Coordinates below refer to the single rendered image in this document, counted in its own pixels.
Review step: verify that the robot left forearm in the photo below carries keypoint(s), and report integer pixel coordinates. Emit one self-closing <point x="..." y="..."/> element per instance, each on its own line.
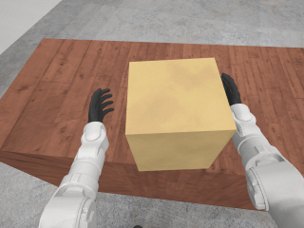
<point x="83" y="176"/>

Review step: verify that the robot right hand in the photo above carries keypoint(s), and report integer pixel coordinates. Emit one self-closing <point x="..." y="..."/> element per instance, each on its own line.
<point x="231" y="89"/>

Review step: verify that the carton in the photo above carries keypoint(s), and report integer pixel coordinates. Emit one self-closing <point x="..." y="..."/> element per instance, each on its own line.
<point x="177" y="114"/>

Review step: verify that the robot right forearm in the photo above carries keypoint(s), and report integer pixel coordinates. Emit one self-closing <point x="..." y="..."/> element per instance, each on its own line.
<point x="250" y="143"/>

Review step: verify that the robot left hand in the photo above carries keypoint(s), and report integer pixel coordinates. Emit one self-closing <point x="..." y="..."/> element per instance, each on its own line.
<point x="96" y="112"/>

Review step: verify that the left robot upper arm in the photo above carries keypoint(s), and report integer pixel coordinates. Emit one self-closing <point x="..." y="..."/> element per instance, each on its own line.
<point x="70" y="212"/>

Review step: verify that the pedestal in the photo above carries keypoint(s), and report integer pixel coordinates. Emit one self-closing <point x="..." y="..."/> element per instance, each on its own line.
<point x="44" y="112"/>

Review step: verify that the right robot upper arm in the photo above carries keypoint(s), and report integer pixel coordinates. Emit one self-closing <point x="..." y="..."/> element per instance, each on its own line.
<point x="277" y="188"/>

